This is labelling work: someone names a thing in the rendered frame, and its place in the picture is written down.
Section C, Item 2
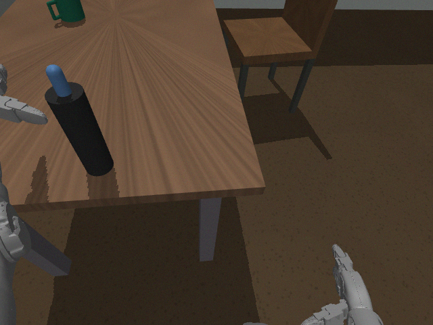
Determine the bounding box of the right robot hand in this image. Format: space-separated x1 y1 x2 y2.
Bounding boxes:
301 244 373 325

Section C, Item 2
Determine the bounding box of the table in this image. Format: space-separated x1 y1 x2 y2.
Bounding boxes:
0 0 266 276

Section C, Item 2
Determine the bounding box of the left robot arm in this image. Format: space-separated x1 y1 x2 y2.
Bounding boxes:
0 163 31 325

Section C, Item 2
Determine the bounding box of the chair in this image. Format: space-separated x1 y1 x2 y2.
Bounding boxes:
223 0 338 114

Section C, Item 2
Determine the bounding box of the left robot hand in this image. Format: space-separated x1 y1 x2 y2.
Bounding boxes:
0 64 48 125

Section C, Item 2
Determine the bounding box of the right robot arm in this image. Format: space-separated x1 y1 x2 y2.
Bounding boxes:
346 308 384 325

